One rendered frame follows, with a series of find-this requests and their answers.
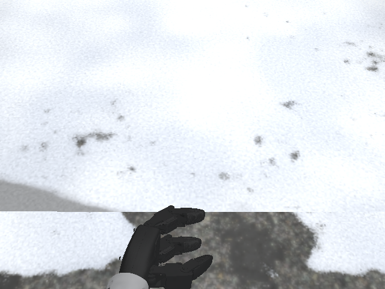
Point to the robot left forearm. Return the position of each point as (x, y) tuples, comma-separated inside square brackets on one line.
[(127, 281)]

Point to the left robot hand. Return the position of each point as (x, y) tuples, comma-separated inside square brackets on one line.
[(147, 249)]

